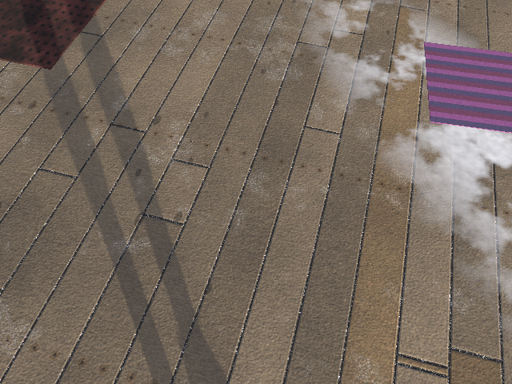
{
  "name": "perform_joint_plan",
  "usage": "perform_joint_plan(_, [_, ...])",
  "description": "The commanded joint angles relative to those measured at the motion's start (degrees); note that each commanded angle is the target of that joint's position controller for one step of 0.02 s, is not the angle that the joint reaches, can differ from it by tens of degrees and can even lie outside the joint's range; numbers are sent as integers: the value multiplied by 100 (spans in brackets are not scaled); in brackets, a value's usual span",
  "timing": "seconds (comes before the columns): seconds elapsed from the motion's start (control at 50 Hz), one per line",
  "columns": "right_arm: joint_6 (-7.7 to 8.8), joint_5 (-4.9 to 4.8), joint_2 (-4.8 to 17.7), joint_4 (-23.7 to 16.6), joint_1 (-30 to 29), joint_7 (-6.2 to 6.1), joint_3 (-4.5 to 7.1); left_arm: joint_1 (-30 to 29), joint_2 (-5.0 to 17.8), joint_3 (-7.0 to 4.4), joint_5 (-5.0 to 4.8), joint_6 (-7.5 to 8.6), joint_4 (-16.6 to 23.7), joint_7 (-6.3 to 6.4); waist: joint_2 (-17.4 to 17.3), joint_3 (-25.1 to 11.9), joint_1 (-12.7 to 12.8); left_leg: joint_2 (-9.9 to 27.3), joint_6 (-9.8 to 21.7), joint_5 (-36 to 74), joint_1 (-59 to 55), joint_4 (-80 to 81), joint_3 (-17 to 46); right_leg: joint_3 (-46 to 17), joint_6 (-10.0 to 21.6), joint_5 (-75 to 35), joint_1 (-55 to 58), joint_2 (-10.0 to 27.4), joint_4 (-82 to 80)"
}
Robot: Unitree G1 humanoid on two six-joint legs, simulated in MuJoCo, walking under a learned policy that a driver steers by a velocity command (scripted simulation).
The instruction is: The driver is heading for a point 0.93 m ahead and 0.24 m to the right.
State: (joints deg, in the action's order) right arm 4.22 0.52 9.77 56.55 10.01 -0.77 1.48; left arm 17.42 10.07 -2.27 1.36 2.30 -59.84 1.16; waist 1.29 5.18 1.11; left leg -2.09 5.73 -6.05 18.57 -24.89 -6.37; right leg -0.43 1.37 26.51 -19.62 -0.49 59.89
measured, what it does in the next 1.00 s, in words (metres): steps on the spot: right foot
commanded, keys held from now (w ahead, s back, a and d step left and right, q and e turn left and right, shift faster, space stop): no key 1.00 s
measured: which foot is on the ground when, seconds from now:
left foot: down 0.00-1.00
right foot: up 0.00-0.22, down 0.24-1.00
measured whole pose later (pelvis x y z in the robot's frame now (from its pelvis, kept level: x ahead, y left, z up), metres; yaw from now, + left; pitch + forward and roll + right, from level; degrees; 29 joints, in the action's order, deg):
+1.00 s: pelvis +0.06 -0.03 +0.01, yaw +1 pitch -1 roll +0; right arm 0.8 0.5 6.8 66.0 18.3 -2.3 -0.1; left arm 19.2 6.5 0.8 0.5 1.1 -66.0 2.6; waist 0.1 1.3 -0.5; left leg -0.8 2.2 -10.2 10.6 -22.1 -4.0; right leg 1.6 1.4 14.6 -6.1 -0.9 22.0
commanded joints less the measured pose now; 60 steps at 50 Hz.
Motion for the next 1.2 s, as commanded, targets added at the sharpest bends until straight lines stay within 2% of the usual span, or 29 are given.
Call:
perform_joint_plan(0.02, [57,43,385,-63,331,-52,-6,1143,-4,-8,46,-228,-203,-13,-506,-836,272,1458,691,3296,-156,930,971,-43,-108,-301,663,163,-478])
perform_joint_plan(0.06, [62,80,525,-33,376,-38,-3,935,13,19,34,-327,-200,41,-600,-827,251,1398,636,2387,-109,1031,953,21,-118,-350,701,185,-1174])
perform_joint_plan(0.14, [-96,76,625,58,582,-45,14,420,176,45,5,-414,-171,95,-779,-644,30,1352,527,-591,73,1419,1277,117,-86,-636,796,207,-2042])
perform_joint_plan(0.18, [-190,30,616,76,546,-60,16,386,129,80,2,-383,-222,89,-654,-437,65,1339,424,-1565,277,1466,1415,185,-47,-899,1015,192,-2607])
perform_joint_plan(0.22, [-256,-2,552,125,638,-74,6,456,105,130,28,-304,-294,102,-359,-207,83,1231,110,-2092,509,1414,1456,23,28,-1426,1389,329,-3568])
perform_joint_plan(0.24, [-270,-5,500,147,730,-74,6,531,217,135,69,-238,-302,116,-206,-112,23,1100,-79,-2014,503,1262,1420,-319,72,-1482,1426,633,-3917])
perform_joint_plan(0.26, [-299,-60,371,173,969,-61,6,345,397,115,-3,-191,-295,119,227,110,-247,729,-207,-1566,254,1205,1109,-609,164,-1124,796,755,-4023])
perform_joint_plan(0.28, [-314,-42,329,248,976,-54,-7,296,259,145,-64,-151,-330,99,409,136,-235,621,-234,-1001,-392,948,935,-640,153,-836,264,747,-4234])
perform_joint_plan(0.3, [-313,-17,312,291,1037,-54,-4,245,169,177,-82,-104,-335,91,444,33,-284,634,-226,-648,-834,778,908,-628,102,-817,73,733,-4370])
perform_joint_plan(0.36, [-301,16,362,393,1089,-59,2,242,172,179,-106,-60,-350,124,197,-124,-287,715,-202,-394,-1010,715,959,-509,63,-1202,320,642,-4367])
perform_joint_plan(0.46, [-290,-6,244,522,1036,-91,-42,434,129,192,-87,-75,-425,126,-49,-108,-198,726,-246,-341,-884,759,942,-467,122,-1446,583,635,-4302])
perform_joint_plan(0.72, [-312,-7,153,794,1193,-143,-91,581,57,236,-89,-95,-544,143,-96,-63,-162,761,-272,-61,-903,680,943,-407,151,-1732,770,612,-4263])
perform_joint_plan(1.04, [-326,-6,71,949,1274,-164,-113,677,6,264,-91,-105,-619,156,-104,-1,-160,776,-284,19,-932,649,946,-386,160,-1794,826,592,-4265])
perform_joint_plan(1.06, [-331,-3,54,969,1315,-160,-117,744,-11,268,-82,-108,-642,154,-109,-111,-155,723,-277,-388,-973,672,927,-368,176,-1392,860,542,-4308])
perform_joint_plan(1.1, [-371,3,191,932,1309,-145,-47,816,135,192,-62,-139,-624,143,-82,-4,-140,504,-175,-1728,-769,468,824,-323,312,-43,689,358,-4185])
perform_joint_plan(1.14, [-406,30,223,816,1253,-99,0,846,212,134,-41,-177,-512,106,0,449,-101,418,-29,-3017,-181,278,864,-579,530,1347,298,408,-4219])
perform_joint_plan(1.18, [-350,48,63,631,1034,-43,-20,1108,266,89,-56,-145,-494,88,253,729,52,305,-22,-2891,456,-220,783,-1208,772,1770,496,757,-4508])
perform_joint_plan(1.2, [-294,83,-46,504,826,-6,-36,1349,399,29,-57,-119,-548,91,550,706,173,143,-91,-2346,843,-757,488,-1755,954,1886,906,1120,-4870])
Keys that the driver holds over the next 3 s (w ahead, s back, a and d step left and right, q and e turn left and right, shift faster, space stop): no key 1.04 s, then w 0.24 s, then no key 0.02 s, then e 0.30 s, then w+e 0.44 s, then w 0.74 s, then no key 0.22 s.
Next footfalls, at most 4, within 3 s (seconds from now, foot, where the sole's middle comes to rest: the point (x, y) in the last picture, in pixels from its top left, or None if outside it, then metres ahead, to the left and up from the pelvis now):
0.24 right None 0.08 -0.13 -0.77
1.92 right None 0.34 -0.13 -0.77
2.46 left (308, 284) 0.73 -0.13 -0.77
2.96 right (402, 238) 0.89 -0.42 -0.77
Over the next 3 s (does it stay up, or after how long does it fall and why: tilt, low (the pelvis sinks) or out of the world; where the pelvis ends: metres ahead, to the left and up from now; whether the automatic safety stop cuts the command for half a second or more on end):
stays up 0.78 -0.28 -0.01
